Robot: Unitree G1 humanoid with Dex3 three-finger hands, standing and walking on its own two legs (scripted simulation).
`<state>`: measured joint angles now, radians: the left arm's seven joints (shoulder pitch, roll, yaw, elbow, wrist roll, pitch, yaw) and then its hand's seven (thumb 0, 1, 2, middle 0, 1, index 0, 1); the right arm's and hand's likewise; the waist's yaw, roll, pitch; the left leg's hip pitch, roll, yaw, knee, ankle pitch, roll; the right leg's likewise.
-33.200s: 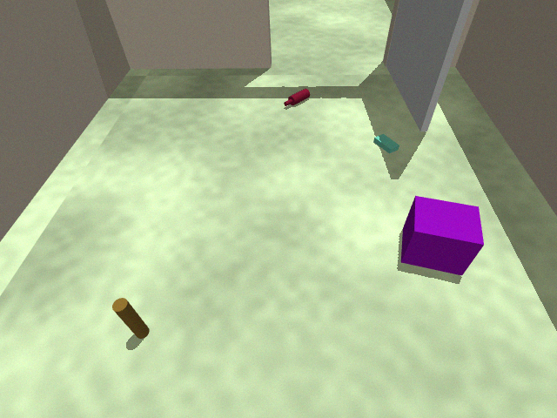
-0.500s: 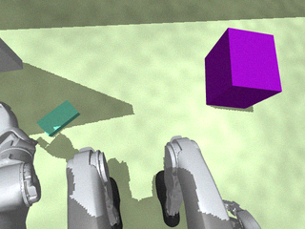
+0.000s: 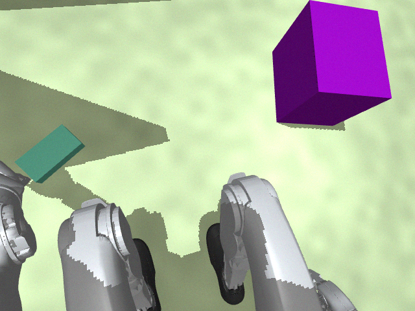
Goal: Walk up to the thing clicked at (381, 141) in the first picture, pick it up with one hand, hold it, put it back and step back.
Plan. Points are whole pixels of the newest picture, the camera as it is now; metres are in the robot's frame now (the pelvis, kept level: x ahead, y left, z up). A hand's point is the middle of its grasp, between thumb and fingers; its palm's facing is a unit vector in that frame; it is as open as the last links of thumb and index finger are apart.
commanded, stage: rise first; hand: left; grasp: from above
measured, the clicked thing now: (51, 153) +0.46 +0.33 -0.32
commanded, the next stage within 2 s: none
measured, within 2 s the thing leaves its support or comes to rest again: neither
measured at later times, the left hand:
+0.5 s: hand (1, 163) +0.42 +0.37 -0.20, palm faces -0.24 -0.34 -0.91, open 12.7 cm
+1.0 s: hand (0, 162) +0.43 +0.38 -0.21, palm faces -0.26 -0.34 -0.90, open 12.8 cm
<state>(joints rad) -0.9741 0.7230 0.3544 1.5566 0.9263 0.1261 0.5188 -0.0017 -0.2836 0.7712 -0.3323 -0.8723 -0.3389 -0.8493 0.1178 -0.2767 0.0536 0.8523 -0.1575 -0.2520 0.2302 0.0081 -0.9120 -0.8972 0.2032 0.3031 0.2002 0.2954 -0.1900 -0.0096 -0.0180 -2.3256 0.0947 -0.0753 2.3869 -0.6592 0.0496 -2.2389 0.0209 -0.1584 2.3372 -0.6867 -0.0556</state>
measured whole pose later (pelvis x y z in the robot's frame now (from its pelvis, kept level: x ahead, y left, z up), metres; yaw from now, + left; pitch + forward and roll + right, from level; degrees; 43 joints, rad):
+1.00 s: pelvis +0.00 +0.01 -0.02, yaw -4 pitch +29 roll -10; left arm -1.01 0.90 0.35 1.60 0.93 0.11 0.49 0.00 -0.34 0.80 -0.35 -0.81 -0.33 -0.82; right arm 0.14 -0.32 0.16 0.79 -0.17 -0.33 0.30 0.01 -0.93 -0.91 0.20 0.30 0.20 0.30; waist -0.24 -0.06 0.09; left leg -2.36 0.10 -0.14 2.49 -0.68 0.06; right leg -2.24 0.04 -0.22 2.39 -0.68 -0.04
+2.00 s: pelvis +0.00 +0.01 -0.02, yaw -4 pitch +29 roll -11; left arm -0.99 0.92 0.34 1.58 0.93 0.11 0.47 0.00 -0.52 0.95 -0.18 -0.99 -0.16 -0.99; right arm 0.14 -0.32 0.17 0.77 -0.16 -0.35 0.32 0.01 -0.94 -0.91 0.20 0.30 0.20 0.30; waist -0.25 -0.07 0.09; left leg -2.35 0.10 -0.15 2.49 -0.67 0.06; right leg -2.22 0.04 -0.22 2.38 -0.67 -0.03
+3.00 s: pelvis +0.00 +0.01 -0.02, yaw -4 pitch +28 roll -11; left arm -0.98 0.93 0.34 1.60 0.95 0.07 0.49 0.00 -0.53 0.96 -0.13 -1.06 -0.13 -1.05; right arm 0.15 -0.33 0.17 0.79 -0.18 -0.37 0.34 0.01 -0.93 -0.90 0.20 0.30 0.20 0.30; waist -0.24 -0.08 0.09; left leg -2.35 0.09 -0.15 2.50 -0.67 0.06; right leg -2.22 0.04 -0.22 2.39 -0.68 -0.03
